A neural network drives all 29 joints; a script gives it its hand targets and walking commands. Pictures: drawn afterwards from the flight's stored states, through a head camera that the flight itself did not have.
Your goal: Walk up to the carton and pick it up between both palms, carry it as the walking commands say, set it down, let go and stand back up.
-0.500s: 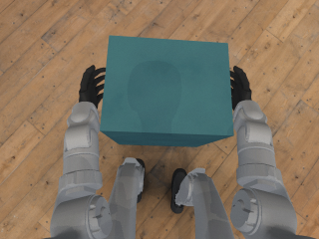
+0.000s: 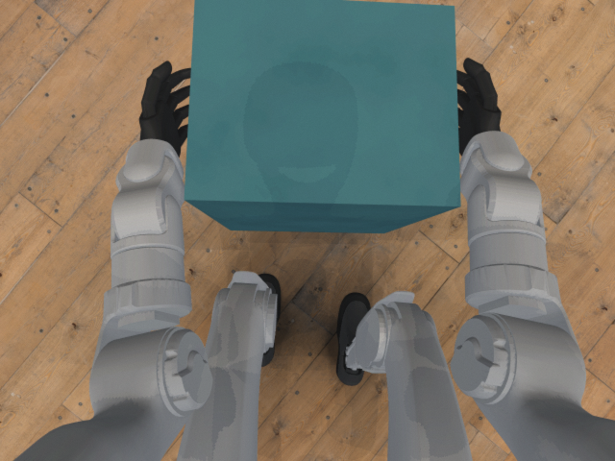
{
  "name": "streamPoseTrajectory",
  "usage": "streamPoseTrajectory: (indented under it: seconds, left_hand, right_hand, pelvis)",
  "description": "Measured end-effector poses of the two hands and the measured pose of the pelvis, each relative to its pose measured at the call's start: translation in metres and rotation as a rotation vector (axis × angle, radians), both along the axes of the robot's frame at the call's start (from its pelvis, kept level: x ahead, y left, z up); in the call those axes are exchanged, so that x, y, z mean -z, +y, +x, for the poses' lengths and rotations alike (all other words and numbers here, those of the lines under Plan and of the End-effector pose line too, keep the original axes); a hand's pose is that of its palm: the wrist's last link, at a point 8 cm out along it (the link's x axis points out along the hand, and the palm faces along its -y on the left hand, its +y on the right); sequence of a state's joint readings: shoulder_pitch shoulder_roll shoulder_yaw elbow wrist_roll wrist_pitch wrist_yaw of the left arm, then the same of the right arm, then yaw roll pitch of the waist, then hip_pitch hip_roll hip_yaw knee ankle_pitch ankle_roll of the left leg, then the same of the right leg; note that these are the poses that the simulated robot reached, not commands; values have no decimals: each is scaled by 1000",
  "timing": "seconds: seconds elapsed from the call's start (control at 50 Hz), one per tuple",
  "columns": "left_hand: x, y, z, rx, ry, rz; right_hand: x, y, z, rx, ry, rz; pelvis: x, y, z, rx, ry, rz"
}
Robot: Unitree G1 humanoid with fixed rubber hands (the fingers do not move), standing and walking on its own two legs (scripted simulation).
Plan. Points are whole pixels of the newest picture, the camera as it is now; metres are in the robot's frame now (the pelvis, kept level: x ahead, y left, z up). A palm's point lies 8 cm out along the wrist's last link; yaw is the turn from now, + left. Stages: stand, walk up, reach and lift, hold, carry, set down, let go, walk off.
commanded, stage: set down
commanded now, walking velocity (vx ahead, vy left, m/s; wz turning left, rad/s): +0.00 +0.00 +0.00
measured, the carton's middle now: (315, 145) +0.48 +0.07 -0.20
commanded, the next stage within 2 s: none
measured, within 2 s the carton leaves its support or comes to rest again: neither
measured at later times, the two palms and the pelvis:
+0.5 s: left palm (177, 135) +0.46 +0.25 -0.20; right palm (437, 133) +0.52 -0.10 -0.20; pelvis -0.01 +0.00 -0.07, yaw -1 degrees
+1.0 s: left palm (179, 133) +0.49 +0.29 -0.31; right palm (395, 128) +0.55 -0.06 -0.31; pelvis -0.03 +0.00 -0.13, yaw -1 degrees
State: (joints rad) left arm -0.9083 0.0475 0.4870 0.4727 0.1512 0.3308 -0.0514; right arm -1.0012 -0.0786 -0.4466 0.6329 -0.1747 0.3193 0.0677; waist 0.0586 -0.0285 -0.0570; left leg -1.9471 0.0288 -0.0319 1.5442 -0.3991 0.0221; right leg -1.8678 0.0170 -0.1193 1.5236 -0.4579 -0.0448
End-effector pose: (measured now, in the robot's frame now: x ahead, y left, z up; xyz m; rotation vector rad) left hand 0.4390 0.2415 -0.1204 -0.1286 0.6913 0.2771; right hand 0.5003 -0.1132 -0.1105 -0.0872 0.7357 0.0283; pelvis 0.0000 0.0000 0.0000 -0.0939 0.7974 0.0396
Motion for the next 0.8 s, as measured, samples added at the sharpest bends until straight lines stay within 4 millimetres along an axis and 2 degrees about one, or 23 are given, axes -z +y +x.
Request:
streamPoseTrajectory:
  seconds: [0.32, 0.54, 0.8]
  left_hand:
    - [56, 8, 11, 21, 16, 42]
    - [91, 14, 24, 39, 5, 59]
    - [148, 17, 35, 46, 1, 60]
  right_hand:
    - [61, 9, 12, 2, 13, 11]
    - [96, 14, 23, 3, -2, 5]
    - [150, 18, 35, -5, -9, -18]
  pelvis:
    - [44, -1, -6, 13, 20, -1]
    - [71, 2, -12, 18, -20, -3]
    - [103, 4, -21, 24, -93, -2]
